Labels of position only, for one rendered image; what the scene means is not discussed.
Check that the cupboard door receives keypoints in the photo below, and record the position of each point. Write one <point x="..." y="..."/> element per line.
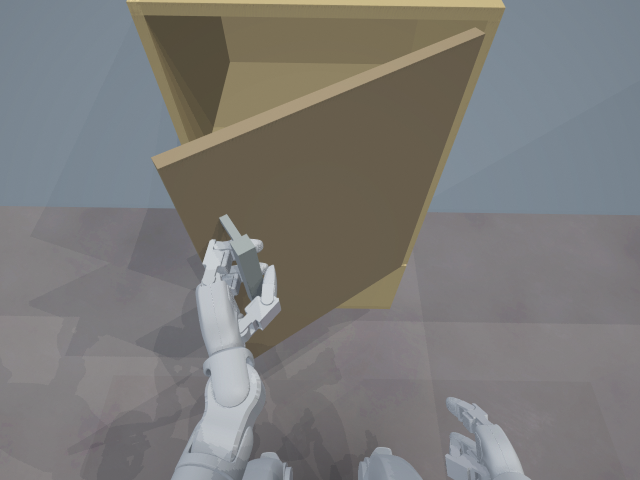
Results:
<point x="332" y="183"/>

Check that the right robot hand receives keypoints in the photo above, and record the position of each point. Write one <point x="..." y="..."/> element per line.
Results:
<point x="491" y="455"/>

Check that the left robot shin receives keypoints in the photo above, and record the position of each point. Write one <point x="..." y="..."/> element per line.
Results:
<point x="269" y="455"/>

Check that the robot shin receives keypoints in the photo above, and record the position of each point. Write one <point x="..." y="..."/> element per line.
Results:
<point x="269" y="455"/>
<point x="381" y="450"/>

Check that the handle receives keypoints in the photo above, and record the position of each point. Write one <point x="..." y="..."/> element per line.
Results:
<point x="246" y="258"/>

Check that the left robot forearm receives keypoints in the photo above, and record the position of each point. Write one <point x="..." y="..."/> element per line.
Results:
<point x="221" y="443"/>

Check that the right robot shin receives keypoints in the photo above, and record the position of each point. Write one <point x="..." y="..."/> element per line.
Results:
<point x="381" y="450"/>

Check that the left robot hand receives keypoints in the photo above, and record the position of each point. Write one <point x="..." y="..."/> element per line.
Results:
<point x="217" y="309"/>

